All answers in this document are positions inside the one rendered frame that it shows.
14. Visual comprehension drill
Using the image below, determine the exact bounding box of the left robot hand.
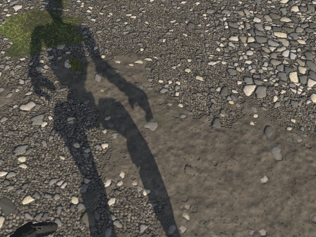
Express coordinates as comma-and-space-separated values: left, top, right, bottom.
9, 221, 58, 237

